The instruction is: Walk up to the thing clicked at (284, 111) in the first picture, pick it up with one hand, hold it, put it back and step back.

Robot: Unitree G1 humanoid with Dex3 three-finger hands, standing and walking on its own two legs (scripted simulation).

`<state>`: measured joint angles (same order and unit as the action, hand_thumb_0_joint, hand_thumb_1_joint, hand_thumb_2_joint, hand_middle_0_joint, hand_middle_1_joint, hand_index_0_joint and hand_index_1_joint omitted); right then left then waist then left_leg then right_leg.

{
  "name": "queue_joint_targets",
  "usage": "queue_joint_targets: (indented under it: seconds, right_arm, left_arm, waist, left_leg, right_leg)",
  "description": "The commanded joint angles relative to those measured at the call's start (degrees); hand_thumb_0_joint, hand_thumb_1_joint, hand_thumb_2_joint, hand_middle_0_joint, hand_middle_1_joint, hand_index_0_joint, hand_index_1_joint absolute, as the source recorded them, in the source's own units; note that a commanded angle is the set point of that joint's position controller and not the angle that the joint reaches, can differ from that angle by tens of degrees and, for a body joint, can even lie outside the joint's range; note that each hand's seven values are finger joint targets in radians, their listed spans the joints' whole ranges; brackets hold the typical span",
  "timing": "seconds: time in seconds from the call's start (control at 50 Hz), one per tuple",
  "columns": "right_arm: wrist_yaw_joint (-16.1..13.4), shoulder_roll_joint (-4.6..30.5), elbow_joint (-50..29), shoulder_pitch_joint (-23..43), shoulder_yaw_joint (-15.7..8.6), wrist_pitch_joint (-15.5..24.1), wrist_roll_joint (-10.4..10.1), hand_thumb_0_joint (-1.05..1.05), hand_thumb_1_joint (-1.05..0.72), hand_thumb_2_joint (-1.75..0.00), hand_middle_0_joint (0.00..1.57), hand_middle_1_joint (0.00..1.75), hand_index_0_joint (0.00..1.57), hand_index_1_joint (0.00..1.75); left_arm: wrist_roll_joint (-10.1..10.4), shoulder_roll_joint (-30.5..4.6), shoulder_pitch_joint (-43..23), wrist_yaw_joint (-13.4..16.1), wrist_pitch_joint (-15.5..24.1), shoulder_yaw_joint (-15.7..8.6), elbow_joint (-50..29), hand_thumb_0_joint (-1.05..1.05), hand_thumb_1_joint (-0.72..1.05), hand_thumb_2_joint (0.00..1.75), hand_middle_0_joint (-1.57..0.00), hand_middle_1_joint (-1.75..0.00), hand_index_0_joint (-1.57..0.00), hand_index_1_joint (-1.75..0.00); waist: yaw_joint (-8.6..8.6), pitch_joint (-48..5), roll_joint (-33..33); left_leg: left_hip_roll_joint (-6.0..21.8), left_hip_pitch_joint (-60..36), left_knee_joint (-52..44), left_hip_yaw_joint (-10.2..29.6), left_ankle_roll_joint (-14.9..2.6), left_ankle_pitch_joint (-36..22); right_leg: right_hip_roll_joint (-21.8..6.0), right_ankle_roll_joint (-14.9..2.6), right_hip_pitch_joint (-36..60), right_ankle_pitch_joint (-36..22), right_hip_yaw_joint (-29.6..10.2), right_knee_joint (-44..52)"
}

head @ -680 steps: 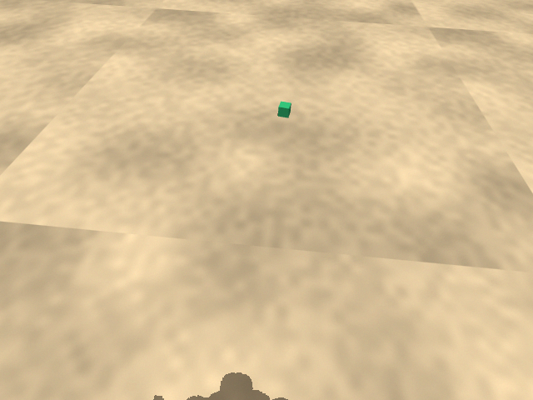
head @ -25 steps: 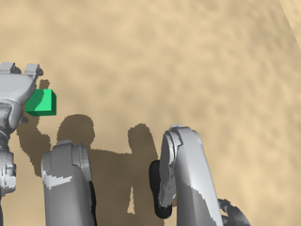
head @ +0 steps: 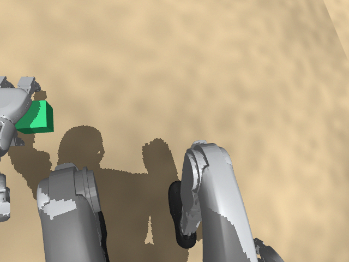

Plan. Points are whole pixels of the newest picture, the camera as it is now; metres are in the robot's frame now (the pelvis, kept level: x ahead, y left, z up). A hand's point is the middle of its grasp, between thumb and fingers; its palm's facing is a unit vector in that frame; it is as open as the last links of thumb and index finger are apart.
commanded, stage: rest palm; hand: left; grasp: from above
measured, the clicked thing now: (35, 117) +0.47 +0.28 -0.28
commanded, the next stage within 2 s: close in 1.64 s
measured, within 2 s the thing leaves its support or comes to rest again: neither
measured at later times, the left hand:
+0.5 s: hand (25, 118) +0.45 +0.28 -0.22, palm faces -0.49 -0.06 -0.87, open 14.3 cm
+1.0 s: hand (28, 119) +0.45 +0.28 -0.25, palm faces -0.47 -0.09 -0.88, open 14.4 cm
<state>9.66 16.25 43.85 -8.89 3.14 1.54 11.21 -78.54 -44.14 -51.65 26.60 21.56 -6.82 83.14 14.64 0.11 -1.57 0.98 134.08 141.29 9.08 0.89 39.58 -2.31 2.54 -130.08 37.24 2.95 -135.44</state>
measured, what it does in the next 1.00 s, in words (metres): stands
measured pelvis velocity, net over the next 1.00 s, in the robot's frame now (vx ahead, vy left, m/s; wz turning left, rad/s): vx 0.01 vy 0.01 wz -0.06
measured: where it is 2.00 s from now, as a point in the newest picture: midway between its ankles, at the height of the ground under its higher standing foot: (142, 239)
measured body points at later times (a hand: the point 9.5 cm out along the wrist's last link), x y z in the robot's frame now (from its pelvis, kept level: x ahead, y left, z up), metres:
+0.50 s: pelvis +0.00 +0.00 -0.02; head +0.26 +0.07 +0.35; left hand +0.47 +0.28 -0.17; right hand +0.03 -0.27 -0.11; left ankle +0.07 +0.13 -0.28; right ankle +0.11 -0.13 -0.28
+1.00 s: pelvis +0.01 +0.01 -0.02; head +0.27 +0.09 +0.33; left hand +0.47 +0.28 -0.19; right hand +0.03 -0.27 -0.10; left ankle +0.07 +0.13 -0.28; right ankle +0.11 -0.13 -0.28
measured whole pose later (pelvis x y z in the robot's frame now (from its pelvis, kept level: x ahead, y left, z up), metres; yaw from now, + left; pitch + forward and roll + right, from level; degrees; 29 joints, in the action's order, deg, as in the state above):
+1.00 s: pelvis +0.01 +0.01 -0.02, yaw -4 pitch +29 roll -11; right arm 15.9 18.1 43.4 -6.0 8.9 10.6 17.4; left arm -78.2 -51.1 -56.0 34.9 15.4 -10.0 98.3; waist 20.2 5.5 -4.3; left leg 1.1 135.6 148.0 12.6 0.8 42.1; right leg -0.7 3.9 -130.6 37.9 5.1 -139.2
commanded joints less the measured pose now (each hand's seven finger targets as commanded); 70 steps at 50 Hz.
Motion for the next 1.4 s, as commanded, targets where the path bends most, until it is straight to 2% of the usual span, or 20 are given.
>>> queue_joint_targets:
  seconds: [0.0, 0.08, 0.14, 0.2, 0.22, 0.24, 0.28, 0.46, 0.48, 0.5, 0.6, 0.64, 0.68, 0.76, 0.88, 1.06, 1.1, 1.12, 1.26, 1.38]
  right_arm:
    - [-0.91, 14.98, -0.03, -10.18, -4.43, 1.58, 1.26, 0.00, -0.90, -0.90, 0.20, 0.30, 0.20, 0.30]
    - [-0.59, 15.50, 0.42, -9.80, -3.97, 3.13, 1.51, 0.00, -0.90, -0.90, 0.20, 0.30, 0.20, 0.30]
    - [0.21, 15.68, 0.90, -10.05, -3.10, 4.37, 1.97, 0.00, -0.90, -0.90, 0.20, 0.30, 0.20, 0.30]
    - [0.69, 16.70, -0.01, -9.75, -2.61, 5.33, 2.25, 0.00, -0.90, -0.90, 0.20, 0.30, 0.20, 0.30]
    - [0.49, 17.16, 0.33, -10.11, -2.75, 5.11, 2.21, 0.00, -0.90, -0.90, 0.20, 0.30, 0.20, 0.30]
    - [0.86, 16.58, -0.15, -10.06, -2.23, 5.27, 2.51, 0.00, -0.90, -0.90, 0.20, 0.30, 0.20, 0.30]
    - [1.00, 16.53, 0.16, -9.96, -2.16, 5.00, 2.87, 0.00, -0.90, -0.90, 0.20, 0.30, 0.20, 0.30]
    - [1.94, 17.42, -0.52, -9.15, -0.82, 5.62, 4.97, 0.00, -0.89, -0.90, 0.20, 0.30, 0.20, 0.30]
    - [2.16, 17.11, -0.49, -9.02, -0.56, 5.79, 5.05, 0.00, -0.90, -0.90, 0.20, 0.30, 0.20, 0.30]
    - [2.40, 17.56, -0.28, -9.02, -0.42, 6.09, 5.43, 0.00, -0.89, -0.90, 0.20, 0.30, 0.20, 0.30]
    - [3.45, 18.15, 0.65, -8.94, 0.42, 7.52, 5.87, 0.00, -0.90, -0.90, 0.20, 0.30, 0.20, 0.30]
    - [3.64, 18.58, 0.28, -8.16, 0.20, 7.68, 5.96, 0.00, -0.90, -0.90, 0.20, 0.30, 0.20, 0.30]
    - [4.15, 17.96, 0.49, -8.03, 0.66, 8.11, 5.96, 0.00, -0.89, -0.90, 0.20, 0.30, 0.20, 0.30]
    - [4.65, 19.71, -0.14, -8.44, 0.36, 8.96, 6.03, 0.00, -0.89, -0.90, 0.20, 0.30, 0.20, 0.30]
    - [5.45, 19.26, 0.01, -8.25, 0.75, 9.30, 5.85, 0.00, -0.90, -0.90, 0.20, 0.30, 0.20, 0.30]
    - [6.16, 19.44, -0.33, -7.54, 1.84, 9.51, 6.21, 0.00, -0.89, -0.90, 0.20, 0.30, 0.20, 0.30]
    - [6.13, 19.82, -0.47, -5.79, 1.45, 9.79, 6.23, 0.00, -0.89, -0.90, 0.20, 0.30, 0.20, 0.30]
    - [6.24, 19.78, 0.05, -6.69, 1.75, 9.83, 6.47, 0.00, -0.89, -0.90, 0.20, 0.30, 0.20, 0.30]
    - [6.93, 20.95, -0.43, -4.51, 2.49, 11.71, 6.93, 0.00, -0.89, -0.90, 0.20, 0.30, 0.20, 0.30]
    - [7.56, 21.91, -1.03, -3.89, 2.88, 13.36, 6.76, 0.00, -0.89, -0.90, 0.20, 0.30, 0.20, 0.30]
  left_arm:
    - [-0.40, -14.11, -21.04, 6.43, -2.26, -1.35, -3.51, 0.00, -0.54, 1.01, -0.07, -0.98, -0.07, -0.98]
    - [0.14, -14.46, -21.21, 7.29, -5.14, -1.21, -0.49, 0.00, -0.53, 1.02, -0.07, -0.99, -0.07, -0.98]
    - [0.69, -12.13, -23.43, 5.92, -6.51, 0.84, 2.68, 0.00, -0.54, 1.02, -0.07, -0.94, -0.06, -0.95]
    - [1.11, -14.78, -22.16, 5.07, -6.60, -0.92, 4.88, 0.00, -0.53, 1.01, -0.07, -0.94, -0.06, -0.95]
    - [0.99, -17.06, -19.32, 5.11, -6.64, -2.83, 5.56, 0.00, -0.54, 1.02, -0.07, -0.93, -0.06, -0.94]
    - [0.85, -15.06, -19.49, 4.57, -6.69, -1.46, 7.07, 0.00, -0.54, 1.02, -0.07, -0.92, -0.06, -0.94]
    - [1.24, -17.48, -18.47, 4.67, -5.97, -3.43, 7.14, 0.00, -0.54, 1.02, -0.07, -0.93, -0.06, -0.94]
    - [-0.04, -20.09, -18.90, 7.94, -2.71, -3.98, 4.80, 0.00, -0.53, 1.00, -0.07, -0.93, -0.06, -0.94]
    - [-0.05, -17.43, -19.23, 8.33, -2.73, -1.65, 4.66, 0.00, -0.53, 1.00, -0.09, -0.91, -0.07, -0.92]
    - [0.02, -19.31, -20.37, 9.06, -2.49, -3.35, 4.49, 0.00, -0.52, 1.00, -0.08, -0.92, -0.07, -0.93]
    - [-0.12, -17.87, -19.08, 11.35, -3.99, -1.86, 6.13, 0.00, -0.54, 1.01, -0.09, -0.90, -0.07, -0.92]
    - [-0.21, -20.45, -18.08, 12.31, -4.59, -4.04, 5.56, 0.00, -0.55, 1.03, -0.08, -0.91, -0.05, -0.93]
    - [-0.16, -17.07, -19.10, 12.08, -5.50, -1.23, 8.65, 0.00, -0.54, 1.01, -0.07, -0.91, -0.05, -0.93]
    - [0.02, -20.76, -18.83, 12.06, -6.69, -4.31, 8.96, 0.00, -0.54, 1.01, -0.07, -0.91, -0.05, -0.93]
    - [1.64, -19.87, -17.55, 10.65, -6.82, -4.63, 10.44, 0.00, -0.55, 1.01, -0.07, -0.92, -0.05, -0.94]
    - [0.96, -19.31, -18.53, 10.69, -3.83, -2.86, 8.83, 0.00, -0.53, 1.01, -0.08, -0.91, -0.06, -0.93]
    - [0.94, -17.08, -18.84, 11.61, -3.49, -0.29, 7.50, 0.00, -0.54, 1.02, -0.08, -0.91, -0.05, -0.93]
    - [0.40, -19.13, -17.60, 12.18, -3.73, -2.08, 9.55, 0.00, -0.54, 1.01, -0.07, -0.92, -0.06, -0.93]
    - [0.11, -16.97, -18.88, 15.18, -5.65, 0.92, 10.99, 0.00, -0.53, 1.01, -0.08, -0.91, -0.06, -0.93]
    - [0.82, -19.34, -19.06, 15.84, -8.06, -0.59, 12.29, 0.00, -0.52, 1.00, -0.09, -0.90, -0.07, -0.92]
  waist:
    - [2.32, -37.88, 18.52]
    - [1.91, -36.63, 19.75]
    - [4.71, -34.39, 18.82]
    - [4.74, -33.88, 17.77]
    - [3.30, -35.00, 17.49]
    - [4.31, -34.30, 17.09]
    - [3.81, -34.86, 17.25]
    - [4.61, -35.69, 18.71]
    - [4.75, -35.66, 18.94]
    - [5.55, -35.24, 19.47]
    - [5.53, -34.53, 21.84]
    - [4.67, -35.55, 21.52]
    - [5.95, -31.78, 21.61]
    - [6.33, -31.63, 19.50]
    - [6.51, -31.06, 20.15]
    - [7.76, -30.86, 21.88]
    - [7.31, -30.83, 23.11]
    - [7.28, -30.93, 22.71]
    - [8.03, -27.62, 20.37]
    - [8.04, -27.65, 21.38]
  left_leg:
    - [-1.68, -29.59, -14.31, -6.65, -2.22, -7.32]
    - [-1.90, -28.13, -15.05, -6.52, -2.47, -5.51]
    - [-1.80, -27.29, -13.66, -6.25, -2.68, -5.72]
    - [-1.79, -26.84, -12.93, -5.85, -2.70, -8.00]
    - [-1.93, -26.73, -12.88, -5.86, -2.71, -9.36]
    - [-1.98, -26.62, -12.13, -6.08, -2.59, -9.68]
    - [-1.87, -24.98, -11.86, -6.02, -2.65, -9.29]
    - [-1.32, -25.85, -9.80, -5.61, -2.36, -9.33]
    - [-1.35, -26.27, -9.79, -5.59, -2.16, -9.19]
    - [-1.17, -26.33, -9.60, -5.10, -2.17, -9.21]
    - [-1.07, -27.92, -9.35, -5.01, -1.88, -10.80]
    - [-0.89, -27.51, -9.50, -4.81, -1.83, -11.48]
    - [-1.01, -25.08, -9.33, -4.96, -1.95, -8.73]
    - [-0.96, -24.96, -8.44, -4.78, -2.24, -9.18]
    - [-0.80, -25.05, -8.87, -4.12, -2.11, -9.44]
    - [-0.34, -28.09, -8.43, -3.15, -1.58, -10.94]
    - [-0.37, -27.65, -8.87, -3.31, -1.45, -10.37]
    - [-0.24, -28.47, -8.69, -3.25, -1.45, -10.54]
    - [-0.26, -24.88, -8.56, -3.06, -1.74, -7.77]
    - [0.04, -25.65, -8.71, -2.67, -1.57, -6.96]
  right_leg:
    - [2.97, -3.85, 14.88, -8.04, 6.49, 12.77]
    - [2.81, -3.68, 13.53, -6.64, 7.00, 12.64]
    - [2.86, -3.29, 13.01, -7.62, 7.41, 11.86]
    - [2.77, -3.16, 14.25, -9.91, 7.77, 10.77]
    - [2.90, -3.23, 16.19, -11.11, 7.60, 10.91]
    - [2.90, -3.28, 16.06, -11.48, 7.56, 10.27]
    - [3.19, -3.44, 18.19, -11.51, 7.28, 10.50]
    - [3.82, -3.17, 19.70, -11.81, 7.92, 9.79]
    - [3.92, -3.23, 18.77, -11.42, 8.05, 9.59]
    - [3.99, -3.18, 18.67, -11.76, 8.69, 9.08]
    - [4.16, -3.05, 18.44, -13.24, 9.08, 8.58]
    - [4.41, -3.30, 19.47, -14.01, 9.11, 8.54]
    - [4.29, -3.36, 17.06, -11.86, 9.16, 8.28]
    - [4.22, -3.04, 18.25, -12.69, 9.15, 8.30]
    - [4.37, -2.90, 18.69, -12.76, 9.88, 8.18]
    - [4.66, -2.63, 18.30, -13.78, 11.15, 7.21]
    - [4.90, -2.87, 18.43, -13.19, 10.87, 7.63]
    - [5.06, -2.82, 18.60, -13.44, 11.11, 7.39]
    - [5.11, -2.90, 17.39, -10.87, 11.12, 8.29]
    - [5.07, -2.94, 17.89, -10.55, 10.89, 8.11]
